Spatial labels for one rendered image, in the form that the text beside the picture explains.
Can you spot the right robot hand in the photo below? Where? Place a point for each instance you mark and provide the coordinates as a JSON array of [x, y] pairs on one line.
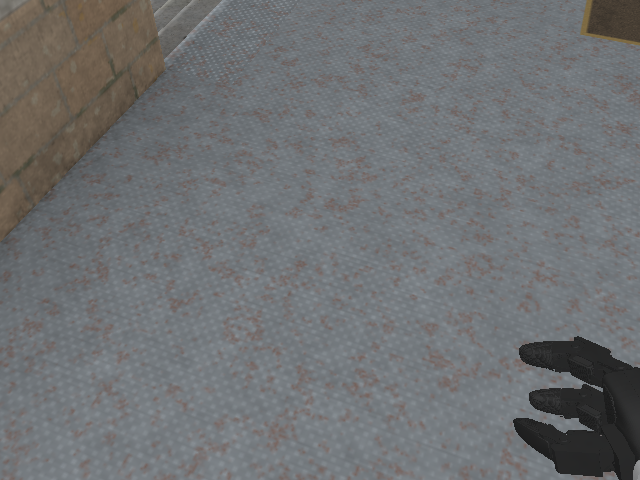
[[613, 413]]

